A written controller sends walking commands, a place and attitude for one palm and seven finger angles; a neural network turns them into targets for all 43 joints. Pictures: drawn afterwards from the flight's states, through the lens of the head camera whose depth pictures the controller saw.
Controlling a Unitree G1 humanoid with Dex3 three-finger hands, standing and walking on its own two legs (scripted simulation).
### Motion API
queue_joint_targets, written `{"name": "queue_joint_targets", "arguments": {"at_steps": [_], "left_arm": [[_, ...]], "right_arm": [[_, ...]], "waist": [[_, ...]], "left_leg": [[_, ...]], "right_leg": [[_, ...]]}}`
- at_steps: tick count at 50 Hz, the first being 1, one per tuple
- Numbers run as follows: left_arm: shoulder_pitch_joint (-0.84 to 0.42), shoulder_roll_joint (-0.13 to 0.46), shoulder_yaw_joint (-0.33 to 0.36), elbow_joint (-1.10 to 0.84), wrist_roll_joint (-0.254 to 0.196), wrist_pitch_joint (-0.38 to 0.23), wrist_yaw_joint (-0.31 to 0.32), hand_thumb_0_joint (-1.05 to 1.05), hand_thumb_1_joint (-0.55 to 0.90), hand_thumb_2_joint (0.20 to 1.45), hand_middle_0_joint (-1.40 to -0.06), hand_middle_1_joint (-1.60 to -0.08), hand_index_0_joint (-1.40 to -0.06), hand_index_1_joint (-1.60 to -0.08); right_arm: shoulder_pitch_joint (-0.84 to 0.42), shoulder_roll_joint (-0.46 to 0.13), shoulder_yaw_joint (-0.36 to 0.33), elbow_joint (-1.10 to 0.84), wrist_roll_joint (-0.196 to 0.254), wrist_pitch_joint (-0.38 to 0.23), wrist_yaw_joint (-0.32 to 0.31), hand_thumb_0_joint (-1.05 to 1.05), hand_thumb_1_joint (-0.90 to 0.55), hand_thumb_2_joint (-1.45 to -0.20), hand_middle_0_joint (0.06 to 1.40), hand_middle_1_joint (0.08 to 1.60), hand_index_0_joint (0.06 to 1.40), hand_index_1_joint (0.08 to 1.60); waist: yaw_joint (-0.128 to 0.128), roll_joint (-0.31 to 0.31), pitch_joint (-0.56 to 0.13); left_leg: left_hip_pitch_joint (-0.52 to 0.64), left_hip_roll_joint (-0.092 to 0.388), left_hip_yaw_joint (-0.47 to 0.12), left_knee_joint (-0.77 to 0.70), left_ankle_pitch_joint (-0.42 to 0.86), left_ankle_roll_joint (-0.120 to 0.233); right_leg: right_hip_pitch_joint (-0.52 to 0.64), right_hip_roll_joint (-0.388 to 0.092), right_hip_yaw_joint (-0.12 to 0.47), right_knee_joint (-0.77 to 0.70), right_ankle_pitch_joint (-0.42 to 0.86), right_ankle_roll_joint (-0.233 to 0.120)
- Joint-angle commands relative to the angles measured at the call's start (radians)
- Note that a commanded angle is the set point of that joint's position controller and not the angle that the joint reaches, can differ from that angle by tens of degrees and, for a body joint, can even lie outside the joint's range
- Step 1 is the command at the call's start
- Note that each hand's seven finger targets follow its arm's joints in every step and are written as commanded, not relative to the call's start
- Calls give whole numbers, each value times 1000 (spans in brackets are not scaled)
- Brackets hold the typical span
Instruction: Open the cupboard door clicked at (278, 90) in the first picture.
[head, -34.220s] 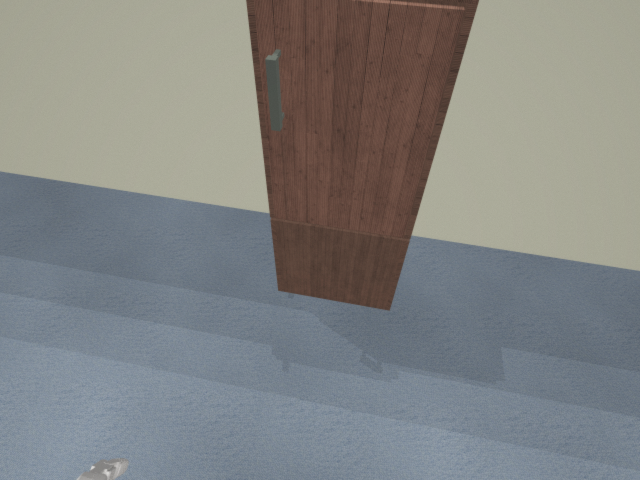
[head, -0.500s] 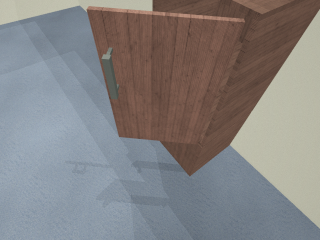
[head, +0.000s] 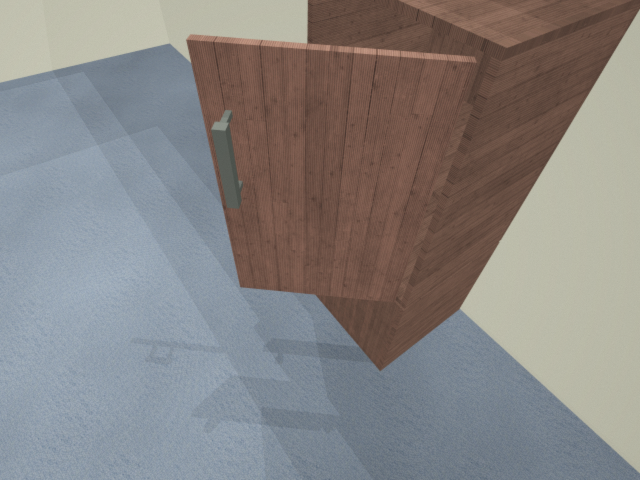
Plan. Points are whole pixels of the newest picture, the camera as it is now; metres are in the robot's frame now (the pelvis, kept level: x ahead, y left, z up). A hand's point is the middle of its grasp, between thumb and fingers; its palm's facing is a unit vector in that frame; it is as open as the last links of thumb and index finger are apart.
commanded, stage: come to a stop and stand still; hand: left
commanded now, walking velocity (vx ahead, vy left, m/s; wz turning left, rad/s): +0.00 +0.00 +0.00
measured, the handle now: (230, 161) +0.56 +0.18 +0.07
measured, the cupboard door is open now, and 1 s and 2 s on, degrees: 48 48 48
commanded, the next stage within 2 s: look again from close up in 0.60 s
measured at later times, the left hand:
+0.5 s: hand out of the picture +0.04 +0.25 -0.14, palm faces -0.03 -0.93 -0.36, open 7.4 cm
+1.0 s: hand out of the picture +0.02 +0.21 -0.15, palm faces -0.03 -0.96 -0.29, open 7.4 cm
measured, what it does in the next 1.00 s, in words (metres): stands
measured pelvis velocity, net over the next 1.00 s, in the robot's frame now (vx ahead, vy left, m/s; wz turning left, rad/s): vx -0.04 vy -0.01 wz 0.00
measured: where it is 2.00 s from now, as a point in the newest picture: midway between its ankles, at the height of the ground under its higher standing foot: outside the picture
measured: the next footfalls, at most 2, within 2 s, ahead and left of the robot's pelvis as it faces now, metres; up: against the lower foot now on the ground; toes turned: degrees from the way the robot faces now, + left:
none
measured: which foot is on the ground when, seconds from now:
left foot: down 0.00-1.00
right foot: down 0.00-1.00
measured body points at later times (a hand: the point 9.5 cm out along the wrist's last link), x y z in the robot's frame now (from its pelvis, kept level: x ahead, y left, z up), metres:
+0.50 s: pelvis -0.04 +0.00 +0.01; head -0.05 -0.01 +0.46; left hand +0.05 +0.30 -0.11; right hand +0.04 -0.30 -0.12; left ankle -0.01 +0.10 -0.73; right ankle +0.00 -0.13 -0.73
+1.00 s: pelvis -0.04 -0.01 +0.01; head -0.04 -0.01 +0.46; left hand +0.02 +0.26 -0.13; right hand +0.01 -0.29 -0.13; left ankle -0.01 +0.10 -0.73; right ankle +0.00 -0.13 -0.73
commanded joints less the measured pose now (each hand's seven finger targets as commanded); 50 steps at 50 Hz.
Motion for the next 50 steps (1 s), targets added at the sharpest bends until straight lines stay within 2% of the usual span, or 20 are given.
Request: {"name": "queue_joint_targets", "arguments": {"at_steps": [1,4,8,12,15,19,21,32,40,50], "left_arm": [[12,162,47,-92,9,-13,8,0,900,900,-200,-300,-200,-300],[9,178,48,-101,8,-15,4,0,900,900,-200,-300,-200,-300],[-27,222,53,-104,6,-22,-1,0,900,900,-200,-300,-200,-300],[-59,262,51,-98,7,-25,-6,0,900,900,-200,-300,-200,-300],[-74,282,49,-87,7,-29,-9,0,900,900,-200,-300,-200,-300],[-95,304,44,-69,8,-33,-12,0,900,900,-200,-300,-200,-300],[-99,313,42,-60,7,-33,-14,0,900,900,-200,-300,-200,-300],[-106,322,26,3,1,-35,-16,0,900,900,-200,-300,-200,-300],[-94,294,22,38,0,-37,-11,0,900,900,-200,-300,-200,-300],[-73,258,21,59,2,-37,-5,0,900,900,-200,-300,-200,-300]], "right_arm": [[0,-186,-49,-123,-1,-30,-15,0,-900,-900,200,300,200,300],[-24,-205,-49,-122,-1,-33,-11,0,-900,-900,200,300,200,300],[-51,-235,-53,-108,1,-35,-4,0,-900,-900,200,300,200,300],[-86,-272,-52,-88,0,-35,5,0,-900,-900,200,300,200,300],[-103,-292,-49,-70,0,-37,10,0,-900,-900,200,300,200,300],[-114,-306,-43,-45,2,-34,15,0,-900,-900,200,300,200,300],[-116,-315,-41,-34,2,-33,17,0,-900,-900,200,300,200,300],[-115,-325,-24,38,7,-36,18,0,-900,-900,200,300,200,300],[-100,-297,-16,83,10,-33,15,0,-900,-900,200,300,200,300],[-93,-261,-14,111,11,-29,11,0,-900,-900,200,300,200,300]], "waist": [[-4,44,-46],[6,55,-26],[-1,7,-19],[-2,19,-4],[-2,23,-26],[-5,-10,-15],[-7,-3,-8],[-6,21,-27],[-5,15,-32],[-3,4,-21]], "left_leg": [[-27,123,-118,-99,340,28],[-55,125,-123,-128,272,37],[-52,116,-124,-157,149,34],[-51,119,-134,-209,42,32],[-42,121,-138,-236,3,29],[-30,119,-137,-253,-20,23],[-29,113,-134,-260,-45,19],[6,116,-121,-267,37,4],[25,117,-111,-262,103,-4],[38,119,-106,-270,126,-10]], "right_leg": [[8,-33,48,-5,158,-56],[23,-32,59,-23,148,-53],[13,-47,90,-62,121,-52],[6,-54,101,-106,52,-50],[24,-61,106,-131,36,-50],[14,-73,115,-174,0,-48],[2,-79,126,-194,-35,-48],[38,-93,128,-237,14,-45],[67,-96,121,-256,63,-41],[80,-94,110,-265,90,-36]]}}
